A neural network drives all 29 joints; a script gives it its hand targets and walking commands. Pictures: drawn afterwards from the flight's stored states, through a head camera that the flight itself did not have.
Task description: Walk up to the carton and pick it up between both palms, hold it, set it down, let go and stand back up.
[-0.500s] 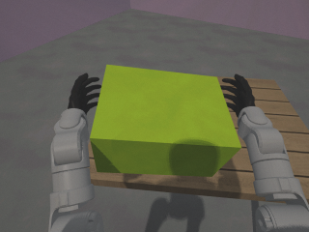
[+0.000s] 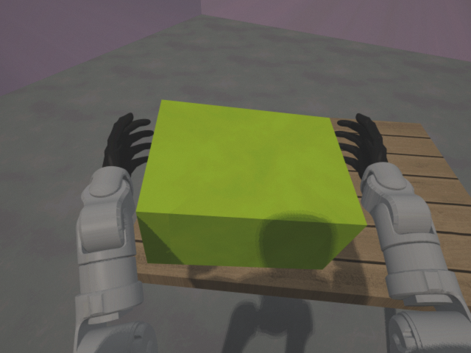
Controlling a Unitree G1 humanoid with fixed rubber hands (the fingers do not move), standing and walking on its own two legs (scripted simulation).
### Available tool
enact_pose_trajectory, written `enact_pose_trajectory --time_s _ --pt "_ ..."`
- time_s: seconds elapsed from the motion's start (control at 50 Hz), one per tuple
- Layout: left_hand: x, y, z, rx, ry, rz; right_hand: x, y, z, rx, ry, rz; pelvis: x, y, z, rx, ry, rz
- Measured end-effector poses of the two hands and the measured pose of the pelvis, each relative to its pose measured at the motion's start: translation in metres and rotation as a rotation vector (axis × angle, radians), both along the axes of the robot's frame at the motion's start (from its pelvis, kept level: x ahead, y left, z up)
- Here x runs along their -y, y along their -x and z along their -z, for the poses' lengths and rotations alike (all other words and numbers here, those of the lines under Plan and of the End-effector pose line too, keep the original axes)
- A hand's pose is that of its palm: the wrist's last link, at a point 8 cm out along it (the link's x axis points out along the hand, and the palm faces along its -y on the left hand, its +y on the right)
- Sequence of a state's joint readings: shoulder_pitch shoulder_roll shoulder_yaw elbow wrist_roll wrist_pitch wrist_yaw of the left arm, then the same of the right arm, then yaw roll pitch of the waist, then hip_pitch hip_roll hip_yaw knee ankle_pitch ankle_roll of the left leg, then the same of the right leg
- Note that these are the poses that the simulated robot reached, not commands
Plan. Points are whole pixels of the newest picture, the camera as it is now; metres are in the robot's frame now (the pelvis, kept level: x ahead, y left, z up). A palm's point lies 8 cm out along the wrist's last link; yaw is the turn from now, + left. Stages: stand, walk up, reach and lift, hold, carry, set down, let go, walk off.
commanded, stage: hold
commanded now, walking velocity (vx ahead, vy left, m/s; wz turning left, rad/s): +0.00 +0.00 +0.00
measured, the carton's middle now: (243, 186) +0.37 +0.01 +0.13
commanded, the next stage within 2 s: none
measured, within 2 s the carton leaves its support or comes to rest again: neither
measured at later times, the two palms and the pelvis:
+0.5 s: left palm (122, 163) +0.35 +0.19 +0.19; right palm (373, 163) +0.36 -0.20 +0.18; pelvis +0.00 +0.00 +0.00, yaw +0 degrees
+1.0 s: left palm (121, 166) +0.35 +0.20 +0.19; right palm (372, 166) +0.36 -0.19 +0.18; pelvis +0.00 +0.00 +0.00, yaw +0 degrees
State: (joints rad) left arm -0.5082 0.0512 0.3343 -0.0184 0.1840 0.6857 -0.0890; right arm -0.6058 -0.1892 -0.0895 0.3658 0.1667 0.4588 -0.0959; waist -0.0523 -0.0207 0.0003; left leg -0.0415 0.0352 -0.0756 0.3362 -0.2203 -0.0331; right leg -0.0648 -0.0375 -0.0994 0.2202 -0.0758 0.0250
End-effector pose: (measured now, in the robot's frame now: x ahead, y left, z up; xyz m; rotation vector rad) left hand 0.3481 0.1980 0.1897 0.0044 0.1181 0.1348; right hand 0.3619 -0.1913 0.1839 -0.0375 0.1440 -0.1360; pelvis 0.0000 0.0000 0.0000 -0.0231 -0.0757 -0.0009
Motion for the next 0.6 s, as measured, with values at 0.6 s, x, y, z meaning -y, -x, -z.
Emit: enact_pose_trajectory --time_s 0.6 --pt "0.0021 -0.0036 -0.0017 -0.001 -0.001 0.001 0.0020 -0.0028 -0.0015 -0.001 -0.001 0.003 0.0011 0.0006 -0.0001 -0.005 -0.001 0.001"
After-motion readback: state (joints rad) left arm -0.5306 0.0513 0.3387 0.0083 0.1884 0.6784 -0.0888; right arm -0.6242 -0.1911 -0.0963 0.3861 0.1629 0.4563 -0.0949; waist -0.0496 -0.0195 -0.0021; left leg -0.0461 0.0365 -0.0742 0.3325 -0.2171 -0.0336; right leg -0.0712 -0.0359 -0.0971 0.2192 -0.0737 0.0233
